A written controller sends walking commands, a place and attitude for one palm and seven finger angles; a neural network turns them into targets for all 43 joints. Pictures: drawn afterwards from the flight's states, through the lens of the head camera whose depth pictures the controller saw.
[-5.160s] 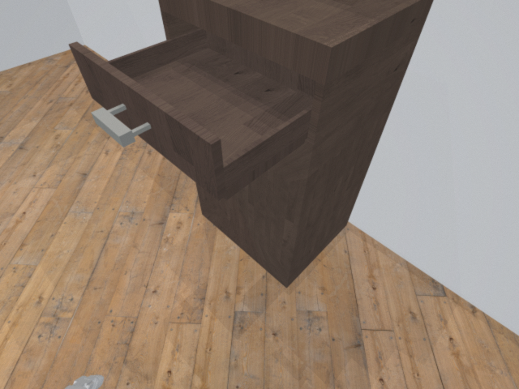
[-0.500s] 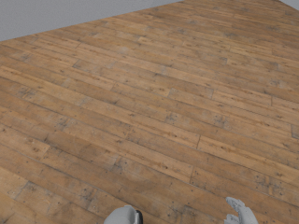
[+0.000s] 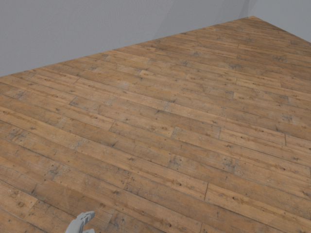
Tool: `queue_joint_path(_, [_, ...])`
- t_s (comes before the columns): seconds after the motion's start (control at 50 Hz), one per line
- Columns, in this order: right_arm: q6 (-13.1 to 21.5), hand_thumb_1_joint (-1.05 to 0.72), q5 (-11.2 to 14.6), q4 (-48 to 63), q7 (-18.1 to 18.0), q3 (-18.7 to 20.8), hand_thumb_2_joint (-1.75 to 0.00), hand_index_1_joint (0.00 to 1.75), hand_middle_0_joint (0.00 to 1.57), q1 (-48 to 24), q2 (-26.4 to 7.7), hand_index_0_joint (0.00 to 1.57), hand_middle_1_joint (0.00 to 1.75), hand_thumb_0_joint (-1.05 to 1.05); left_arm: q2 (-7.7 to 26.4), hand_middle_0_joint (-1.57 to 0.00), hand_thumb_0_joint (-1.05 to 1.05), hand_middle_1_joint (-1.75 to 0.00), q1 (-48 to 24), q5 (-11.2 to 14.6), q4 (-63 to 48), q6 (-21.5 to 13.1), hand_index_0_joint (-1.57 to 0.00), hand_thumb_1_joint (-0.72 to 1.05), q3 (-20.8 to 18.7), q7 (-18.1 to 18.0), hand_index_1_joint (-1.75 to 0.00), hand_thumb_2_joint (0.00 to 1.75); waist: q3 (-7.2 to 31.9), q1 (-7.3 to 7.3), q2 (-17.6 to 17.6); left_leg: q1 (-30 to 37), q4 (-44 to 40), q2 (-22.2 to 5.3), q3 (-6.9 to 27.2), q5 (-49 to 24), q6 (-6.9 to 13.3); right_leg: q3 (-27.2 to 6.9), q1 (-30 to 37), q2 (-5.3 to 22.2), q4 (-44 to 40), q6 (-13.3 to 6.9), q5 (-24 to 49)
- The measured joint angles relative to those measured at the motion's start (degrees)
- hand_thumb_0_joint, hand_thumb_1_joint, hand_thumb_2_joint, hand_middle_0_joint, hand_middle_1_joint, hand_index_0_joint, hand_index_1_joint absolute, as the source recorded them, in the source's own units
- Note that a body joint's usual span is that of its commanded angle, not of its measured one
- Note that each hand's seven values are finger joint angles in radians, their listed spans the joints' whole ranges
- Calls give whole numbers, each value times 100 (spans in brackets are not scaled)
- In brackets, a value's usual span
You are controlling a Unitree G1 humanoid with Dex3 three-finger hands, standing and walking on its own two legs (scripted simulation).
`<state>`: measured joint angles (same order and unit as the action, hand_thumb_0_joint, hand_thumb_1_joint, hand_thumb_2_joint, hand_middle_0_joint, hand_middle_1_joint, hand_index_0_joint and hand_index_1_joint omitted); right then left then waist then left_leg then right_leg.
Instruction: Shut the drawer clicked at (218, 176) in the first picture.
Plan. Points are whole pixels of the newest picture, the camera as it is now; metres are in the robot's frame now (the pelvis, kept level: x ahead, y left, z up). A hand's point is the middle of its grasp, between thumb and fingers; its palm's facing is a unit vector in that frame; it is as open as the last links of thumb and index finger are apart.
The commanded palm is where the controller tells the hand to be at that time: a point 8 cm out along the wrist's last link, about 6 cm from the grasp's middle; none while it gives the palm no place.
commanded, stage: walk around to get in front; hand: left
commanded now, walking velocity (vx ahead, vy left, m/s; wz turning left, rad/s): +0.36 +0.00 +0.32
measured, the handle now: out of the picture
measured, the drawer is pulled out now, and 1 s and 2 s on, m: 0.27 0.27 0.27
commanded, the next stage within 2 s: turn to face it in 0.42 s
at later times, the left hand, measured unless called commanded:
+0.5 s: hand out of the picture +0.05 +0.18 -0.18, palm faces +0.32 -0.94 -0.15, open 7.3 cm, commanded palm none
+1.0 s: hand (81, 164) +0.38 +0.28 -0.16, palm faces +0.08 -0.98 -0.20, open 7.3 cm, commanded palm none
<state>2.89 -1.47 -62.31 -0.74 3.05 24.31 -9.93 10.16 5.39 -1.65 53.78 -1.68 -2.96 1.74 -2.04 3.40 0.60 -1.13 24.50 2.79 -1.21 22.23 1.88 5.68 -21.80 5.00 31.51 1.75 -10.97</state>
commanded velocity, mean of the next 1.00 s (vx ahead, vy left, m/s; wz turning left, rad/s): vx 0.16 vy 0.00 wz -0.11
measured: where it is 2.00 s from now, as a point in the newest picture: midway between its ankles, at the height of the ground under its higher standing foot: (140, 218)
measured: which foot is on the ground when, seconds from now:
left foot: down 0.00-0.02, up 0.04-0.46, down 0.48-1.00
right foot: down 0.00-0.50, up 0.52-1.00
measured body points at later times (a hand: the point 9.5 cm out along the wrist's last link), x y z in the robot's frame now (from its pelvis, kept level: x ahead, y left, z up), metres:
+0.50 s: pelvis +0.20 +0.05 -0.01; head +0.22 +0.08 +0.43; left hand +0.04 +0.23 -0.17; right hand +0.37 -0.17 -0.14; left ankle +0.29 +0.15 -0.73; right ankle +0.10 -0.12 -0.72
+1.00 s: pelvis +0.32 +0.08 +0.01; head +0.34 +0.08 +0.45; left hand +0.38 +0.33 -0.14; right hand +0.37 -0.16 -0.14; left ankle +0.29 +0.15 -0.73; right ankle +0.36 -0.05 -0.70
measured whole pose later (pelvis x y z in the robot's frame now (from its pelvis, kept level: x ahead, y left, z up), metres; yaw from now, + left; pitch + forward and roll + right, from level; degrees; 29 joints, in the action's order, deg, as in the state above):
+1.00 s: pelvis +0.32 +0.08 +0.01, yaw +1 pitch -1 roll +0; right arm 0.4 -1.8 -56.9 -1.4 3.4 12.5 -9.7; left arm 10.6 10.9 -1.4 55.4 3.6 -5.1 0.4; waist -4.4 0.2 0.0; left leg -8.0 28.6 -4.4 -18.7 19.0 2.7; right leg 5.7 -24.3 4.7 47.1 3.0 -19.6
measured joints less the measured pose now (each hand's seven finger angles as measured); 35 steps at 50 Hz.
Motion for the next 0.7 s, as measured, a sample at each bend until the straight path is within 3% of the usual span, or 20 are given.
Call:
queue_joint_path(0.02, [-18, -92, 25, -86, 7, 3, -90, 30, 20, 66, 5, 20, 30, 0, -12, -20, 0, -30, -48, -15, -2, -95, -20, 91, 3, -6, -29, 90, -72, 4, -75, -197, 590, -81, 45, 223, -8, 83, 79, -54, 1, -134, 248])
queue_joint_path(0.06, [-110, -92, 43, -229, 43, -5, -90, 30, 20, 95, 11, 20, 30, 1, -46, -20, 0, -30, -15, 11, -6, -233, -20, 91, 27, -26, -29, 90, -185, 6, -178, -863, 2346, -163, 137, 491, 32, 262, 208, -97, 257, -318, -40])
queue_joint_path(0.1, [-186, -92, 26, -303, 84, 31, -90, 30, 20, 70, 18, 20, 30, 1, -82, -20, 0, -30, 167, 33, 39, -255, -20, 91, 33, -70, -29, 90, -182, -37, -212, -1543, 3676, -284, 82, 200, 46, 386, 489, -123, 135, -371, -285])
queue_joint_path(0.16, [-266, -92, -8, -252, 124, 75, -90, 30, 20, -95, 13, 20, 30, 1, -153, -20, 0, -30, 562, 35, 237, -248, -20, 91, 27, -156, -29, 90, -121, -74, -237, -2368, 4312, -556, 12, -459, -46, 537, 946, -172, -341, -328, -276])
queue_joint_path(0.24, [-321, -92, -27, -41, 179, 124, -90, 30, 20, -403, 40, 19, 30, 1, -77, -20, -1, -30, 1094, 38, 542, -249, -20, 94, -67, -261, -29, 90, -30, -127, -211, -3116, 4026, -847, -26, -985, -209, 747, 1441, -212, -849, -303, -310])
queue_joint_path(0.3, [-344, -92, -21, 110, 245, 139, -90, 30, 20, -725, 37, 19, 30, 1, -61, -20, 0, -30, 1440, 22, 767, -241, -20, 94, -37, -260, -29, 90, -34, -216, -178, -3332, 3351, -973, -142, -1219, -263, 880, 1752, -202, -1069, -225, -409])
queue_joint_path(0.38, [-330, -93, -14, 277, 306, 132, -90, 30, 20, -1213, -49, 19, 30, 1, -92, -20, 0, -30, 1804, 10, 965, -226, -20, 93, 13, -246, -29, 90, -135, -437, -131, -3181, 2198, -950, -347, -1273, -204, 1056, 2123, -126, -1128, -39, -669])
queue_joint_path(0.46, [-245, -93, -13, 486, 334, 96, -90, 30, 20, -1645, -149, 19, 29, 1, -88, -20, 0, -30, 2127, 0, 1093, -175, -20, 92, 18, -234, -29, 90, -244, -656, 17, -2681, 1414, -731, -607, -907, -4, 1196, 2393, 121, -759, 246, -1176])
queue_joint_path(0.5, [-102, -93, -43, 664, 302, 83, -90, 30, 20, -1791, -230, 19, 30, 1, -122, -20, 0, -30, 2275, 30, 1148, -102, -20, 91, 16, -202, -29, 90, -264, -655, 36, -2400, 1111, -608, -681, -1272, 174, 1124, 2071, 382, 373, 244, -1521])
queue_joint_path(0.54, [12, -92, -6, 754, 204, 63, -90, 30, 20, -1930, -217, 19, 29, 1, -90, -20, 1, -30, 2144, 67, 1165, 37, -20, 91, 27, -177, -29, 90, -392, -658, 115, -2381, 1483, -489, -725, -1083, 337, 458, 1285, 431, 2224, 114, -1713])
queue_joint_path(0.58, [33, -92, 30, 756, 118, 8, -90, 30, 20, -1969, -140, 19, 29, 1, -34, -20, 1, -30, 1923, 67, 1136, 98, -20, 91, 23, -195, -29, 90, -405, -699, 194, -2138, 1367, -394, -782, -850, 385, 49, 517, 376, 3415, 52, -1531])
queue_joint_path(0.62, [53, -92, 46, 699, 52, -53, -90, 30, 20, -1943, -30, 19, 29, 1, 5, -20, 1, -30, 1658, 44, 1061, 116, -20, 91, 13, -213, -29, 90, -378, -711, 241, -1817, 986, -309, -819, -908, 320, -98, -56, 369, 3728, 54, -1189])
queue_joint_path(0.7, [70, -93, 108, 571, -35, -97, -90, 30, 20, -1775, 195, 20, 30, 0, -25, -20, 1, -30, 1261, 48, 808, 152, -20, 91, 3, -265, -29, 90, -225, -699, 202, -1238, 271, -233, -897, -1054, 374, -253, -737, 263, 3386, 92, -745])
